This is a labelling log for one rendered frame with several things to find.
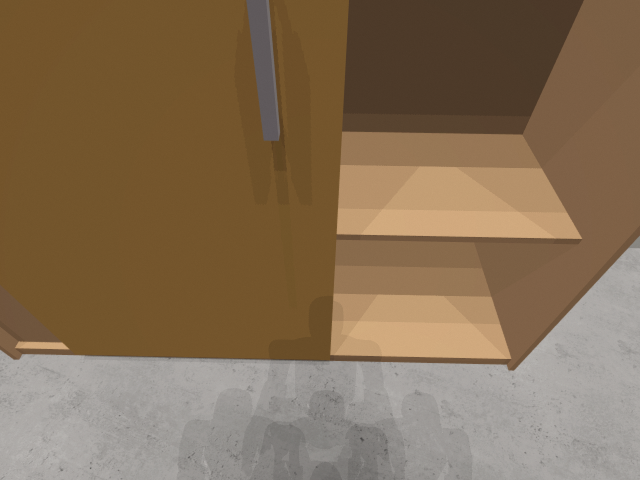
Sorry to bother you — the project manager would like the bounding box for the wardrobe door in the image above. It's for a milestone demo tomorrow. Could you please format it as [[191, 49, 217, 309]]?
[[0, 285, 61, 342], [0, 0, 349, 360]]

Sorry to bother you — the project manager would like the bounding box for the handle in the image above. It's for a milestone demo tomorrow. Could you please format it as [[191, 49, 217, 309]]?
[[246, 0, 280, 141]]

